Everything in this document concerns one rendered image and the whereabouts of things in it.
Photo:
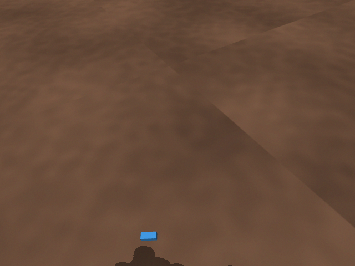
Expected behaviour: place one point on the small box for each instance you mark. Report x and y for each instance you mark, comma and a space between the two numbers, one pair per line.
148, 236

